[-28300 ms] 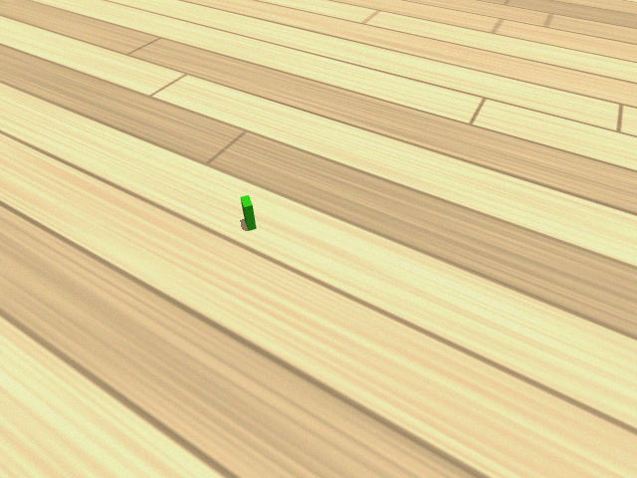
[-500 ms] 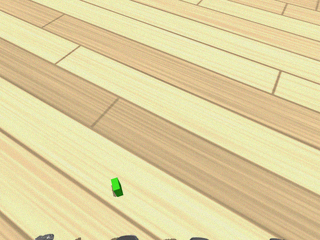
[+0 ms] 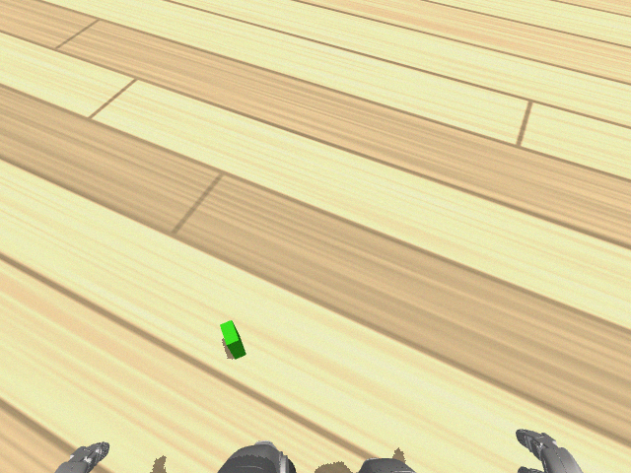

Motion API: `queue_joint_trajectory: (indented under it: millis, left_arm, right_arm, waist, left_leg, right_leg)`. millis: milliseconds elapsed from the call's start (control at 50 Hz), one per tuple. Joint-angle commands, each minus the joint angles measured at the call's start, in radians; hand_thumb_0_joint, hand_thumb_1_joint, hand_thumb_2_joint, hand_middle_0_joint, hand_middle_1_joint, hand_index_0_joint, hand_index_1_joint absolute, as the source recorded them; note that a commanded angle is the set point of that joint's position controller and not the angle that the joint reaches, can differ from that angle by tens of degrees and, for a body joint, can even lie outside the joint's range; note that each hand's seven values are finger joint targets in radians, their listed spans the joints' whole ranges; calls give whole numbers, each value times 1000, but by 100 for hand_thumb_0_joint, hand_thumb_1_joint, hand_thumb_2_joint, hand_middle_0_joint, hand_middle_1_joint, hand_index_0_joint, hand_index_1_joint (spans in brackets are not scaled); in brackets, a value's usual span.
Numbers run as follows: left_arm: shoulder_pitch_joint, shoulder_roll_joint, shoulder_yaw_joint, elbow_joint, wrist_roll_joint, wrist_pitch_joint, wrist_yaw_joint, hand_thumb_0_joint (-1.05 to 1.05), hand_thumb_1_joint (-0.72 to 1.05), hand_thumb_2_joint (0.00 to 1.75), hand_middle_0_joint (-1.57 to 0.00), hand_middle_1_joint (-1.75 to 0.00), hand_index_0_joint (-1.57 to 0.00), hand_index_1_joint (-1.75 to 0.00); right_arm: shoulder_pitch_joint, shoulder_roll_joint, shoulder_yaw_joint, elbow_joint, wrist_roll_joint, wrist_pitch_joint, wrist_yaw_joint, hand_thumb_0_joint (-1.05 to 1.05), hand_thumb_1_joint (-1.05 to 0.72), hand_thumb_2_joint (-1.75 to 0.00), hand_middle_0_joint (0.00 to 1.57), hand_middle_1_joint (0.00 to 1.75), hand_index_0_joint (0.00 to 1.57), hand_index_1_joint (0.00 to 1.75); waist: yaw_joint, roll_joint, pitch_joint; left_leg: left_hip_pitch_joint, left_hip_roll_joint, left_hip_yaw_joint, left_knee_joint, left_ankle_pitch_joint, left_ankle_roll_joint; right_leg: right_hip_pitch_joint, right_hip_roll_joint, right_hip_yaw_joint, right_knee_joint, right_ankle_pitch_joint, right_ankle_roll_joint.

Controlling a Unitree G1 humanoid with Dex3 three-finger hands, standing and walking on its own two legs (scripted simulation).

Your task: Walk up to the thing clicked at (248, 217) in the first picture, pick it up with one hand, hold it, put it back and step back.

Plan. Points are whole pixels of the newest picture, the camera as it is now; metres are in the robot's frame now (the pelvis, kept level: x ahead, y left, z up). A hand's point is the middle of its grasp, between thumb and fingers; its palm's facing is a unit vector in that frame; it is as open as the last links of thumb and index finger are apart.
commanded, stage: step back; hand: left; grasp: from the side
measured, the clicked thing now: (233, 340) +0.49 +0.24 -0.68
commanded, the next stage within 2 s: none
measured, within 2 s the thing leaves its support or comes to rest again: neither
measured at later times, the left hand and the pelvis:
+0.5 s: hand out of the picture -0.03 +0.28 -0.14, palm faces +0.05 -0.94 -0.34, open 7.4 cm; pelvis -0.13 +0.01 +0.02, yaw +3 degrees
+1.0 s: hand out of the picture -0.23 +0.23 -0.11, palm faces +0.00 -0.90 -0.43, open 7.4 cm; pelvis -0.30 -0.04 +0.02, yaw -1 degrees
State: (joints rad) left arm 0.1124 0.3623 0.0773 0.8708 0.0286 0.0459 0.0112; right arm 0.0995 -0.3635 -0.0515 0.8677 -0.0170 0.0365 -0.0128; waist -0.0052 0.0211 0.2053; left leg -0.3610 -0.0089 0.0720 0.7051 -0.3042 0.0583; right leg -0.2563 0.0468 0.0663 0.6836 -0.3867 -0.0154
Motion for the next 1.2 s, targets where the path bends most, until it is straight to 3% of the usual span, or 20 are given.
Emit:
queue_joint_trajectory:
  millis: [0,20,40,100,220,300,340,360,380,480,700,780,800,820,840,900,1020,1120,1140,1180]
  left_arm:
    - [66,289,78,-77,3,-42,11,0,90,90,-20,-30,-20,-30]
    - [15,342,82,-110,10,-43,13,0,90,90,-20,-30,-20,-30]
    - [2,310,79,-123,5,-45,15,0,90,90,-20,-30,-20,-30]
    - [-62,235,63,-154,-3,-41,24,0,90,90,-20,-30,-20,-30]
    - [53,215,57,-159,9,-20,23,0,90,90,-20,-30,-20,-30]
    - [14,246,52,-181,-9,-1,12,0,90,90,-20,-30,-20,-30]
    - [16,190,35,-197,-15,9,6,0,90,90,-20,-30,-20,-30]
    - [-4,184,40,-197,-16,8,13,0,90,90,-20,-30,-20,-30]
    - [-52,217,57,-195,-1,7,29,0,90,90,-20,-30,-20,-30]
    - [102,212,67,-121,-17,10,8,0,90,90,-20,-30,-20,-30]
    - [138,200,62,-107,-5,-2,-8,0,90,90,-20,-30,-20,-30]
    - [275,234,83,-38,17,-11,-18,0,90,90,-20,-30,-20,-30]
    - [234,317,102,-78,28,-14,-20,0,90,90,-20,-30,-20,-30]
    - [106,413,116,-134,31,-7,-17,0,90,90,-20,-30,-20,-30]
    - [9,403,116,-163,22,-13,-8,0,90,90,-20,-30,-20,-30]
    - [-115,248,79,-180,20,-16,0,0,90,90,-20,-30,-20,-30]
    - [70,219,79,-169,26,-10,18,0,90,90,-20,-30,-20,-30]
    - [35,240,57,-194,-3,18,11,0,90,90,-20,-30,-20,-30]
    - [39,214,46,-207,-5,23,7,0,90,90,-20,-30,-20,-30]
    - [-43,207,56,-228,-13,23,16,0,90,90,-20,-30,-20,-30]
  right_arm:
    - [-13,-177,-37,-86,21,-14,-11,0,-90,-90,20,30,20,30]
    - [-23,-190,-47,-80,10,-3,-24,0,-90,-90,20,30,20,30]
    - [5,-219,-56,-61,9,-2,-25,0,-90,-90,20,30,20,30]
    - [68,-210,-48,-28,20,-4,-18,0,-90,-90,20,30,20,30]
    - [55,-191,-34,-63,17,-23,-25,0,-90,-90,20,30,20,30]
    - [147,-184,-49,-32,0,-36,-17,0,-90,-90,20,30,20,30]
    - [139,-275,-77,-40,-29,-41,-17,0,-90,-90,20,30,20,30]
    - [74,-359,-90,-58,-31,-38,-9,0,-90,-90,20,30,20,30]
    - [74,-398,-101,-73,-23,-41,-9,0,-90,-90,20,30,20,30]
    - [-31,-248,-62,-96,-20,-52,-19,0,-90,-90,20,30,20,30]
    - [36,-286,-85,-132,-22,-28,-17,0,-90,-90,20,30,20,30]
    - [-11,-257,-71,-145,-2,-3,-11,0,-90,-90,20,30,20,30]
    - [-1,-189,-52,-160,6,-4,-16,0,-90,-90,20,30,20,30]
    - [-35,-219,-69,-160,1,-2,-35,0,-90,-90,20,30,20,30]
    - [-2,-268,-86,-139,5,-3,-37,0,-90,-90,20,30,20,30]
    - [116,-230,-65,-62,17,-6,-24,0,-90,-90,20,30,20,30]
    - [92,-185,-34,-95,5,-37,-32,0,-90,-90,20,30,20,30]
    - [224,-193,-51,-39,-9,-46,-28,0,-90,-90,20,30,20,30]
    - [219,-238,-66,-41,-15,-43,-27,0,-90,-90,20,30,20,30]
    - [153,-409,-94,-81,-27,-36,-20,0,-90,-90,20,30,20,30]
  waist:
    - [26,-248,-260]
    - [49,-307,-214]
    - [32,-248,-174]
    - [-8,-142,-183]
    - [56,-198,-262]
    - [-1,-205,-295]
    - [-2,13,-293]
    - [-4,189,-239]
    - [-60,216,-212]
    - [59,98,-176]
    - [-13,181,-290]
    - [52,30,-270]
    - [56,-228,-210]
    - [83,-337,-146]
    - [41,-331,-82]
    - [-48,-176,-70]
    - [66,-236,-212]
    - [15,-181,-307]
    - [16,-75,-303]
    - [-25,207,-253]
  left_leg:
    - [-122,-58,-116,183,-128,-41]
    - [-90,-86,-168,396,-346,-59]
    - [-64,-67,-221,461,-335,-68]
    - [-88,-132,-235,528,-224,-64]
    - [-122,-69,-139,160,-230,-91]
    - [119,-30,-64,-293,69,-60]
    - [269,180,-371,-327,250,18]
    - [216,350,-562,-392,278,132]
    - [58,452,-650,-412,307,251]
    - [139,218,-297,-325,397,118]
    - [219,262,-273,-261,266,155]
    - [-80,141,-206,-96,-32,30]
    - [-260,-51,-136,109,-210,-43]
    - [-162,-87,-183,364,-301,-78]
    - [-79,-34,-244,486,-258,-70]
    - [-107,-132,-233,551,-96,-73]
    - [-193,-61,-145,198,-227,-90]
    - [106,-28,-55,-321,126,-46]
    - [186,65,-210,-299,210,-6]
    - [83,417,-606,-355,408,239]
  right_leg:
    - [160,-306,396,-291,499,-203]
    - [1,-440,522,-313,568,-330]
    - [-59,-426,504,-304,580,-328]
    - [2,-276,228,-257,649,-229]
    - [264,-241,171,-173,675,-201]
    - [174,-203,129,-59,552,-131]
    - [-127,-76,83,77,184,-40]
    - [-264,81,23,252,-199,-9]
    - [-189,60,127,439,-289,8]
    - [-255,89,157,629,-61,4]
    - [-56,-30,-5,68,-104,39]
    - [151,-91,98,-280,17,-43]
    - [99,-283,413,-369,-86,-114]
    - [-211,-455,529,-459,-138,-271]
    - [-366,-483,559,-501,-189,-289]
    - [-244,-220,122,-347,102,-145]
    - [235,-267,131,-193,489,-185]
    - [164,-247,89,-9,545,-120]
    - [9,-190,65,32,359,-69]
    - [-195,6,8,378,-259,6]
